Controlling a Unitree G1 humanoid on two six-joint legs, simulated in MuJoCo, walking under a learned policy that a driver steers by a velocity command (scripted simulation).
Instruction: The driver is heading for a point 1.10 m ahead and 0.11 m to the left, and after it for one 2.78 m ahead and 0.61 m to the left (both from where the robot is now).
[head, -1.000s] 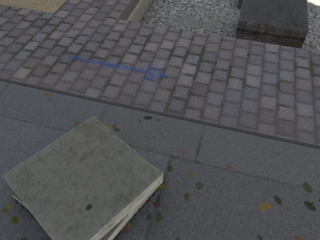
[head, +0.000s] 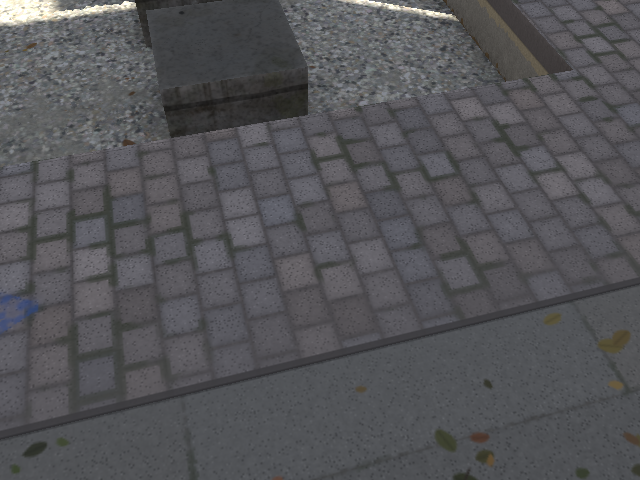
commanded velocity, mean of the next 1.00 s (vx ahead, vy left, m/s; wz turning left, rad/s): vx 0.50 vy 0.00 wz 0.18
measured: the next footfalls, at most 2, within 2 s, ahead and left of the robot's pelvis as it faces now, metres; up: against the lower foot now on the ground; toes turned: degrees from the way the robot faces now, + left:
right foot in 0.34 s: +0.34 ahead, -0.18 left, +0.00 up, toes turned -8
left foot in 0.88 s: +0.61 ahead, +0.08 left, +0.00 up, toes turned +15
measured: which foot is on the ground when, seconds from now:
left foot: down 0.00-0.34, up 0.36-0.86, down 0.88-1.00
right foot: up 0.00-0.32, down 0.34-0.86, up 0.88-1.00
